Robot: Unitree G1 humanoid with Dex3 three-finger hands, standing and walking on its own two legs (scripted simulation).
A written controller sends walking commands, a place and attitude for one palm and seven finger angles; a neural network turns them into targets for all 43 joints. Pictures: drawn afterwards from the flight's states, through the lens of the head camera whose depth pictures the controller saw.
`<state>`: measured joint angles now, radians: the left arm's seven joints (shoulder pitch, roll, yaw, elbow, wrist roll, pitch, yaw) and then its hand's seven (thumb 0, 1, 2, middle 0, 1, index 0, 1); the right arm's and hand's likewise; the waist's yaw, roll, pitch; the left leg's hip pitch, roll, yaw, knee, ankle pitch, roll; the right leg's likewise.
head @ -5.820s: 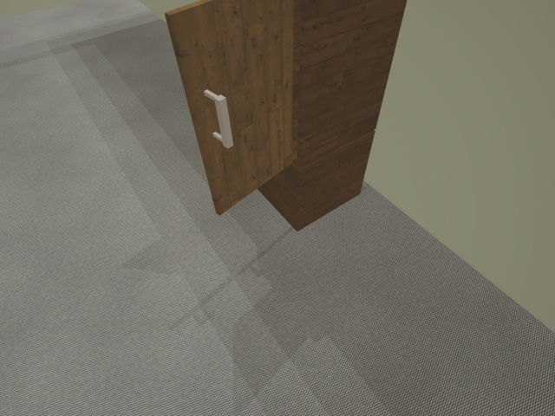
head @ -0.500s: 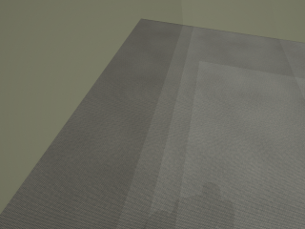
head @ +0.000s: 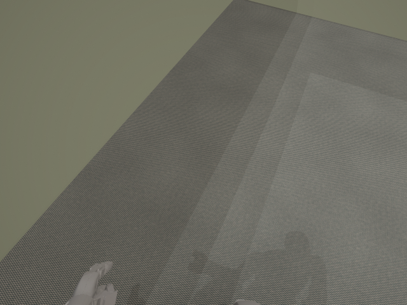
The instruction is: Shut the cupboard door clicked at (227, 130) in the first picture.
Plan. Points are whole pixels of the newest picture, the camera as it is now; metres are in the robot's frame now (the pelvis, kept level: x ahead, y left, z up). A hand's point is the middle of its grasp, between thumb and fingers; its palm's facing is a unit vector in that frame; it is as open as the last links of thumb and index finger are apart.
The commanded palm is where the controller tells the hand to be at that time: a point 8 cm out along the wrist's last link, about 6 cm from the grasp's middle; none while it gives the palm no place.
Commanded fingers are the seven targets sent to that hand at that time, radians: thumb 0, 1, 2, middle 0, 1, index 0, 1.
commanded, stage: walk to a spot facing it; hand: left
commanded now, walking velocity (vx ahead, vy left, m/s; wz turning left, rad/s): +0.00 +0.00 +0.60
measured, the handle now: out of the picture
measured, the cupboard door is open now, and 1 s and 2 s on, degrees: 100 100 100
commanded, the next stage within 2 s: none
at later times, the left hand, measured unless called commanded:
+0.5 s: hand out of the picture -0.05 +0.16 -0.17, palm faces +0.35 -0.89 -0.28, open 7.3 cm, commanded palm none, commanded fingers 0.00 0.90 0.90 -0.20 -0.30 -0.20 -0.30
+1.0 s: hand out of the picture +0.07 +0.20 -0.16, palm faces +0.55 -0.80 -0.24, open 7.3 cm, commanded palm none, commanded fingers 0.00 0.90 0.90 -0.20 -0.30 -0.20 -0.30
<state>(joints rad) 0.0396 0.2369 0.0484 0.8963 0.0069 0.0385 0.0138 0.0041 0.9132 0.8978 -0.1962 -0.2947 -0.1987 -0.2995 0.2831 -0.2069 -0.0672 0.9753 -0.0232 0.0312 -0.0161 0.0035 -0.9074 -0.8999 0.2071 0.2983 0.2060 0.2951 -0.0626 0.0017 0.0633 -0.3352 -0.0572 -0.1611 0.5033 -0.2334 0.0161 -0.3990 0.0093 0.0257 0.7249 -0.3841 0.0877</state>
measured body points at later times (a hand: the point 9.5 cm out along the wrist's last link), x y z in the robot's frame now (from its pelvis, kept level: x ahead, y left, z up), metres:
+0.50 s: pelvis +0.02 -0.04 -0.01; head +0.09 -0.02 +0.44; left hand -0.07 +0.20 -0.15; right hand +0.25 -0.23 -0.14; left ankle -0.01 +0.08 -0.71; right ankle -0.01 -0.13 -0.74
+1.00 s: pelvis +0.06 -0.05 +0.00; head +0.12 -0.01 +0.44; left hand +0.04 +0.24 -0.14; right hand +0.24 -0.24 -0.15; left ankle -0.01 +0.06 -0.74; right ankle +0.13 -0.17 -0.73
